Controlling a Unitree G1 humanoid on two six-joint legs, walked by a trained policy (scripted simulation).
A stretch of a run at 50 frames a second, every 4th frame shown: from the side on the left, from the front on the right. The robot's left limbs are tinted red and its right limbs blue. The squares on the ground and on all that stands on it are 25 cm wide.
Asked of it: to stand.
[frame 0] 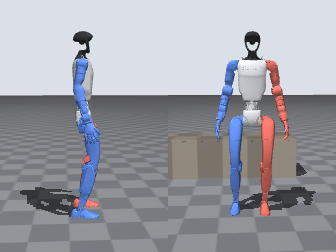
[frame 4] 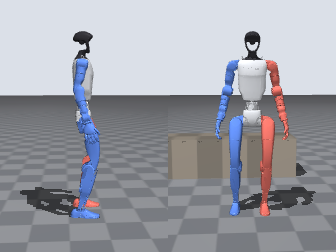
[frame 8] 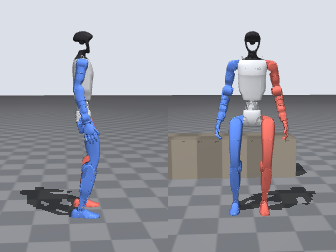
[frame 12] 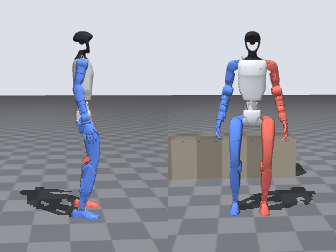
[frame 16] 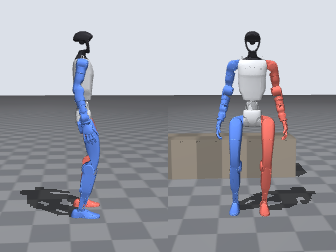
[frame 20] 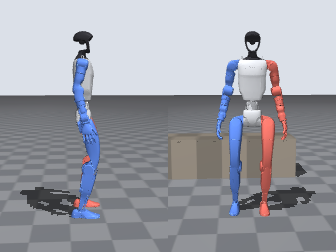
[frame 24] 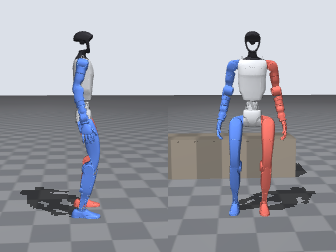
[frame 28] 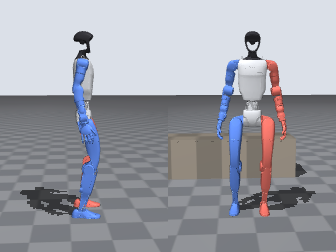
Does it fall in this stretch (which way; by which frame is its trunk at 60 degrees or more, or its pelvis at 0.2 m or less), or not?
no
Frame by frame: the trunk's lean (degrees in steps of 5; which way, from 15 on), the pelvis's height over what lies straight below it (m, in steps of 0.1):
0: 0, 0.8
4: 0, 0.8
8: 0, 0.8
12: 0, 0.8
16: 0, 0.8
20: 0, 0.8
24: 0, 0.8
28: 0, 0.8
